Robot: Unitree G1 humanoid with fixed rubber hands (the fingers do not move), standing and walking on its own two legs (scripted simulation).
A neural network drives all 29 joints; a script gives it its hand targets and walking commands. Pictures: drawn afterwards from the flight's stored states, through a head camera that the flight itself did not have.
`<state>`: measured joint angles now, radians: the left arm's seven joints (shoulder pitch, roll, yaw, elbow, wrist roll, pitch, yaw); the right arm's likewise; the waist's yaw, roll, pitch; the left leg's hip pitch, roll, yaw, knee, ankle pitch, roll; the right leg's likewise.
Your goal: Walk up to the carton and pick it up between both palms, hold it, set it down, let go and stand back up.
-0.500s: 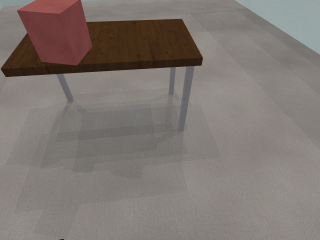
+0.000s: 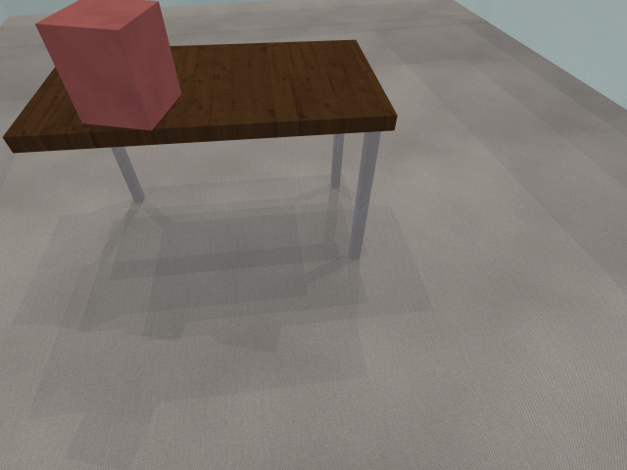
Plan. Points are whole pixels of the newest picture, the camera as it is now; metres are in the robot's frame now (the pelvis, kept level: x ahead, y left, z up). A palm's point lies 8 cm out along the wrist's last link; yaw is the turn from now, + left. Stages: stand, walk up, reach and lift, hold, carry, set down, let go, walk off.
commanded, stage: stand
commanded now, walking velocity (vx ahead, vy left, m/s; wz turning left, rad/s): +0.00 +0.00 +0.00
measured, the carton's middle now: (119, 64) +1.06 +0.55 +0.04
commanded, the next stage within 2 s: walk up in 1.10 s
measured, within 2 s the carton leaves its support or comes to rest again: neither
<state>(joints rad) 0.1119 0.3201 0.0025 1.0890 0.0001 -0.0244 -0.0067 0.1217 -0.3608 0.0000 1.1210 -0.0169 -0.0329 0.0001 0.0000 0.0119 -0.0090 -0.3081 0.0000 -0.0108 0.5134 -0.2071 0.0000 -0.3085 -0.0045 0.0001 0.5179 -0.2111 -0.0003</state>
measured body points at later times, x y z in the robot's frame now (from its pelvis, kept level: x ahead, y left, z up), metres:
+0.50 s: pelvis +0.00 +0.00 +0.00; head -0.01 -0.01 +0.45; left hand +0.09 +0.29 -0.13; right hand +0.08 -0.30 -0.13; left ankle +0.04 +0.12 -0.73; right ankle +0.04 -0.12 -0.73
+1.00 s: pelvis +0.00 +0.00 +0.00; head -0.01 -0.01 +0.45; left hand +0.09 +0.29 -0.12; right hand +0.08 -0.31 -0.13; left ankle +0.04 +0.12 -0.73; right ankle +0.04 -0.12 -0.73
